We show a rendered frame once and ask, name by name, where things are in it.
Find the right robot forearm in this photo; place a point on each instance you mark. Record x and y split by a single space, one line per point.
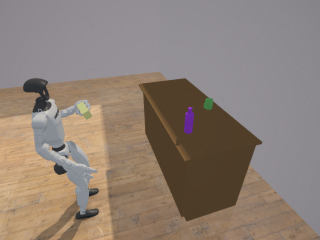
56 158

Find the right robot upper arm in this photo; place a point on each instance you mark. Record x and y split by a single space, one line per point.
39 124

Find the right robot thigh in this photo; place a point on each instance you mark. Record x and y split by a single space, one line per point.
80 182

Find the sponge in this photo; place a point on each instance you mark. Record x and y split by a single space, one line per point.
84 110

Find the left robot hand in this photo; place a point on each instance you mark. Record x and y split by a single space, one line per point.
77 109

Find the humanoid robot head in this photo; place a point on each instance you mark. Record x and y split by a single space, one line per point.
38 85

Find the left robot forearm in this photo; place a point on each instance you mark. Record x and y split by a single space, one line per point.
66 112

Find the right robot hand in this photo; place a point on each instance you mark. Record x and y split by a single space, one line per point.
79 170

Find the table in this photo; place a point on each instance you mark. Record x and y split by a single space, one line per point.
205 169

